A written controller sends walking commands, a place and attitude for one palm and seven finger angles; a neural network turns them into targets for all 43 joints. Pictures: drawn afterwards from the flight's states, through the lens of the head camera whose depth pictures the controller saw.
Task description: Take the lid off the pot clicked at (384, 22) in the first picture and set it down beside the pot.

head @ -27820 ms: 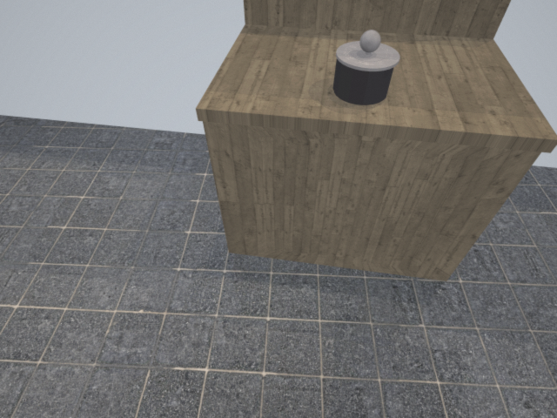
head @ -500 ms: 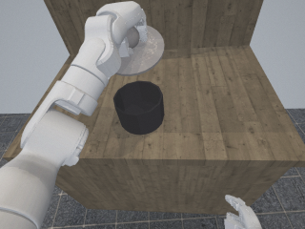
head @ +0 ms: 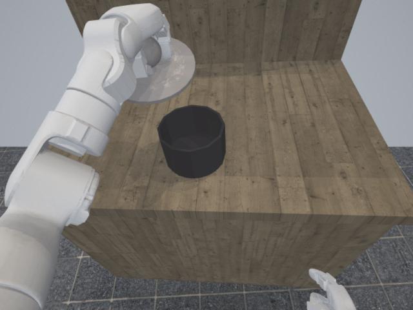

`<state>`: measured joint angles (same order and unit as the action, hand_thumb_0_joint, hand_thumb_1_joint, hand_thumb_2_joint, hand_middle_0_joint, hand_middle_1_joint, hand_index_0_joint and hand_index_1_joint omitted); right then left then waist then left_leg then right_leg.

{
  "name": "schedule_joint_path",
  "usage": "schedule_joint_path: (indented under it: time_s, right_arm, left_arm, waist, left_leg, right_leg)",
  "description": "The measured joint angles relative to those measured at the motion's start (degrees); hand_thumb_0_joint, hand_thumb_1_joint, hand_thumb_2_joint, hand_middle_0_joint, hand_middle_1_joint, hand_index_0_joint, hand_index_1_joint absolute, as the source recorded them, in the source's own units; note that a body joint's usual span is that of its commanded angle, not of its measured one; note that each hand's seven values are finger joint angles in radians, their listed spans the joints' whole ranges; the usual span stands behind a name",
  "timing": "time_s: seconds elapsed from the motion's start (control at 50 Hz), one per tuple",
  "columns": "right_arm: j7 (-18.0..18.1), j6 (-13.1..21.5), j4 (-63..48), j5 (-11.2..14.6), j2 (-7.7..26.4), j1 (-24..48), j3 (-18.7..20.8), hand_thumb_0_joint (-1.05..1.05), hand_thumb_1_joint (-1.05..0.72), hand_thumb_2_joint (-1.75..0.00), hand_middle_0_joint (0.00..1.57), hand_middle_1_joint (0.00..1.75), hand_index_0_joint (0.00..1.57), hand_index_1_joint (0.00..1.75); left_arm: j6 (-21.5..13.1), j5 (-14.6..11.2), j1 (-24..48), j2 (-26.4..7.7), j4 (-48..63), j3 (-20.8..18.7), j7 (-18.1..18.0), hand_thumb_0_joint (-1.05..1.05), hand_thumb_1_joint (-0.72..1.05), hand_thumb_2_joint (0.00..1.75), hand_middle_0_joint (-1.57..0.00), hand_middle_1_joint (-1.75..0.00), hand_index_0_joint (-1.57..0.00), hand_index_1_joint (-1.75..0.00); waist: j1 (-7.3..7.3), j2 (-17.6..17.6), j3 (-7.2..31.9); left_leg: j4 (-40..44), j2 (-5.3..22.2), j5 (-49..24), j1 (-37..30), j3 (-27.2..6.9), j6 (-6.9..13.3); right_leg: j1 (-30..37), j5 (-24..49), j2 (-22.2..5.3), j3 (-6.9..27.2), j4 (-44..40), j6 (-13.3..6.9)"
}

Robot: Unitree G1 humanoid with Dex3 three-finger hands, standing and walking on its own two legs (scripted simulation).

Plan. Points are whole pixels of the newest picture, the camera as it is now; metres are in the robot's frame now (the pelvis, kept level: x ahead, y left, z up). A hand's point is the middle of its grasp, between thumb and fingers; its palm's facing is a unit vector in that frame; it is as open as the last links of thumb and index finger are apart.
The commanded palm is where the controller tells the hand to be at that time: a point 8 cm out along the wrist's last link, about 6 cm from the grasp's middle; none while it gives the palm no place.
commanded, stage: move the lid sideways beside the pot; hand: left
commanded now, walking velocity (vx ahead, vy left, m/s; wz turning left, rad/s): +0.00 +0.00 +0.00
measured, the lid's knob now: (146, 52) +0.49 +0.11 +0.26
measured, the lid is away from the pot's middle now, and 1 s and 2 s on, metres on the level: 0.06 0.18 0.23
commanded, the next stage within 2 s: lower the lid onto the table in 1.58 s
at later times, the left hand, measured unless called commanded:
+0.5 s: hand (104, 59) +0.46 +0.17 +0.27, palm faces -0.15 -0.02 -0.99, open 7.6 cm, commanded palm +0.43 +0.18 +0.34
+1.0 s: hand (75, 63) +0.46 +0.23 +0.27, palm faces -0.18 -0.03 -0.98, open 7.6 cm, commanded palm +0.44 +0.23 +0.34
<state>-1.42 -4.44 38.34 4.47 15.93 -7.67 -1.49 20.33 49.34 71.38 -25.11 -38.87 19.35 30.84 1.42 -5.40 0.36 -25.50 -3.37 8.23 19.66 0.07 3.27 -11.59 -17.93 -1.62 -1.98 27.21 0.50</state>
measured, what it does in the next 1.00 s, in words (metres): stands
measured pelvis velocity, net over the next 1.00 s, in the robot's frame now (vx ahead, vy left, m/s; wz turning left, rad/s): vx -0.01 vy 0.01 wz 0.01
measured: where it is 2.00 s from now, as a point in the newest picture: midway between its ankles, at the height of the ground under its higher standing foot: outside the picture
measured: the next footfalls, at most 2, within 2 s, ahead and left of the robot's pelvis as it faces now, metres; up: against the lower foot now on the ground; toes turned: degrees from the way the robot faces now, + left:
none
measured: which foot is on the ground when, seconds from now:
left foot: down 0.00-1.00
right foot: down 0.00-1.00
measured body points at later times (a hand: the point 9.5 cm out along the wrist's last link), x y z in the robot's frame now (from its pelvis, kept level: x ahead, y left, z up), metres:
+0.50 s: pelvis +0.00 +0.01 +0.00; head +0.02 -0.02 +0.45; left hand +0.46 +0.17 +0.33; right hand +0.15 -0.23 -0.12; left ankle +0.05 +0.09 -0.74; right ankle -0.04 -0.13 -0.74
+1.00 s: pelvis -0.01 +0.01 +0.00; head +0.03 -0.01 +0.45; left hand +0.46 +0.22 +0.32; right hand +0.13 -0.24 -0.12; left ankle +0.05 +0.09 -0.74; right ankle -0.04 -0.13 -0.74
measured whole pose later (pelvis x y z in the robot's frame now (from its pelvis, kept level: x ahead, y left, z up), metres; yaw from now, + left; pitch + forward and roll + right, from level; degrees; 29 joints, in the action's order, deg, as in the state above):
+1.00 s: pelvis -0.01 +0.01 +0.00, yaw +0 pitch +3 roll -1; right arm -0.7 -6.8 37.1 5.1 16.6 -10.4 -0.9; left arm 14.4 52.6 69.6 -37.8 -41.1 12.9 34.5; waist 2.2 -4.5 -0.8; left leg -26.1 -3.3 7.8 21.5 -0.5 3.9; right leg -12.2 -16.5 -1.4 -2.4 25.6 1.0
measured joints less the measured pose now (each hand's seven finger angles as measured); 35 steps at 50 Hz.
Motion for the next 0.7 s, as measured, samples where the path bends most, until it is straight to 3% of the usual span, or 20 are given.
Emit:
schedule_joint_path:
  time_s: [0.12, 0.22, 0.42, 0.7]
  right_arm:
    - [-0.01, -0.05, -0.16, -0.1, 0.05, -0.73, 0.12, 0.01, -0.91, -0.9, 0.2, 0.3, 0.2, 0.3]
    - [-0.11, -0.35, -0.51, 0.05, 0.15, -1.41, 0.41, 0.01, -0.91, -0.9, 0.2, 0.3, 0.2, 0.3]
    - [0.28, -0.06, -0.66, 0.05, 0.15, -1.27, 0.33, 0.01, -0.91, -0.9, 0.2, 0.3, 0.2, 0.3]
    - [0.55, -0.7, -1.24, 0.25, 0.35, -1.47, 0.52, 0.01, -0.91, -0.9, 0.2, 0.3, 0.2, 0.3]
  left_arm:
    - [-0.76, 0.93, -0.33, -1.94, -0.46, -2.29, 0.43, 0.0, 0.16, 0.94, -0.66, -0.87, -0.7, -0.89]
    - [-0.62, 1.56, -0.73, -3.13, 0.35, -1.23, 1.05, 0.01, 0.16, 0.94, -0.66, -0.88, -0.7, -0.9]
    - [-2.3, 1.3, -1.47, -5.59, 0.43, -3.61, 2.1, 0.0, 0.16, 0.94, -0.66, -0.87, -0.7, -0.9]
    - [-3.87, 2.1, -1.67, -8.48, 0.7, -3.67, 3.0, 0.0, 0.16, 0.94, -0.66, -0.88, -0.7, -0.9]
  waist:
    - [0.24, 0.01, -0.01]
    - [0.07, 0.21, -0.34]
    - [0.21, 0.17, -0.49]
    - [0.19, 0.66, -1.17]
  left_leg:
    - [0.24, 0.01, -0.15, 0.03, 0.24, 0.2]
    - [0.13, -0.12, -0.25, 0.38, 0.06, 0.32]
    - [0.19, -0.27, -0.34, 0.37, 0.04, 0.61]
    - [-0.05, -0.33, -0.66, 1.12, -0.46, 0.66]
  right_leg:
    - [0.01, 0.4, -0.02, 0.26, -0.54, 0.22]
    - [-0.15, 0.51, -0.11, 0.06, -0.63, 0.32]
    - [0.07, 0.82, -0.24, 0.03, -1.09, 0.59]
    - [-0.33, 1.15, -0.2, -0.47, -1.25, 0.53]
